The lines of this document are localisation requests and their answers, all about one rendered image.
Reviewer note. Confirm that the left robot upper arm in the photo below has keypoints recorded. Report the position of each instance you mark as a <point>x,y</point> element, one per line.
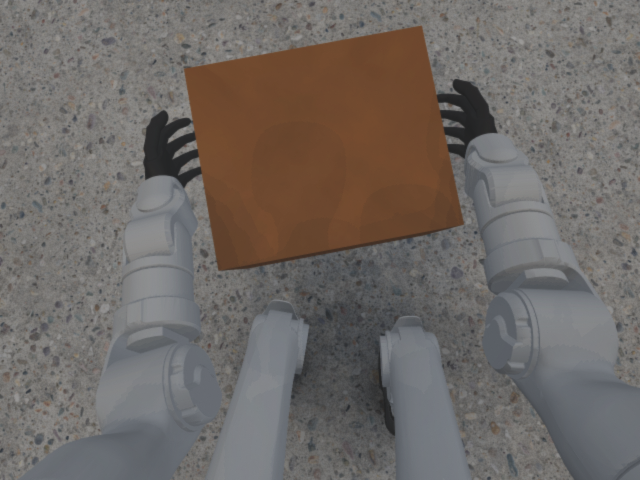
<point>151,408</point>

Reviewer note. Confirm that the robot left hand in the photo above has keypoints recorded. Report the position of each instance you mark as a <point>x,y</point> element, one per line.
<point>159,154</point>

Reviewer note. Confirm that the robot left shin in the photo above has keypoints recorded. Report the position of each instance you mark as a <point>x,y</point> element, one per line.
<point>278,305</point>

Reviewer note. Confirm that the robot right hand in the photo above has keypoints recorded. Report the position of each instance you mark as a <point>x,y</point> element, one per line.
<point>476,117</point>

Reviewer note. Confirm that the left robot forearm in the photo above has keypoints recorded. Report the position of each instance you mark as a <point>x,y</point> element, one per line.
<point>158,307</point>

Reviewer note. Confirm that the robot right thigh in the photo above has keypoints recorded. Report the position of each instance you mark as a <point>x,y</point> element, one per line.
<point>428,444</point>

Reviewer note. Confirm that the right robot forearm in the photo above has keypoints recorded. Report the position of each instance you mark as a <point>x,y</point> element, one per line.
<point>516,223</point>

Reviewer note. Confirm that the right robot upper arm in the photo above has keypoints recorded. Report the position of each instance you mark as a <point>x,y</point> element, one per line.
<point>559,347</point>

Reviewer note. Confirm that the carton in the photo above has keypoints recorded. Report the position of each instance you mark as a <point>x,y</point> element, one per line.
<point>321,149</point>

